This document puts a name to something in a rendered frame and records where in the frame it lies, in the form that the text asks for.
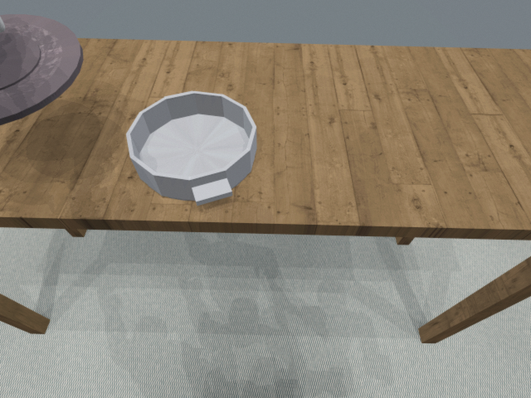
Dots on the table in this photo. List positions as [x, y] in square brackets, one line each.
[394, 141]

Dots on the pot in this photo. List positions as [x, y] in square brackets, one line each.
[193, 146]

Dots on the lid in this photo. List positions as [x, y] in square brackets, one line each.
[39, 60]

